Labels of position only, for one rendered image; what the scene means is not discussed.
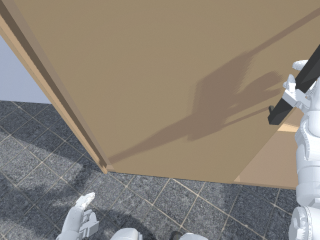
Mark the robot right upper arm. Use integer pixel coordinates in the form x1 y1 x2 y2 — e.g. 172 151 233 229
288 206 320 240

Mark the left robot thigh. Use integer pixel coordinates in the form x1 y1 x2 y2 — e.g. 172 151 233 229
110 228 143 240

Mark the robot left hand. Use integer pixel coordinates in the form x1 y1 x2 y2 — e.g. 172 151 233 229
61 192 99 240

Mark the left robot forearm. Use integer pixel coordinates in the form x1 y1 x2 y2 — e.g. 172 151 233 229
56 230 80 240

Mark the handle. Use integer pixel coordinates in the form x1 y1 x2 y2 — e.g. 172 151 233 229
267 44 320 125

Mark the robot right hand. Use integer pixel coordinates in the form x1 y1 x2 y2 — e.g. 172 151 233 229
282 60 320 114

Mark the right robot forearm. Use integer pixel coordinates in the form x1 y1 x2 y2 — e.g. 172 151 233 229
294 110 320 209

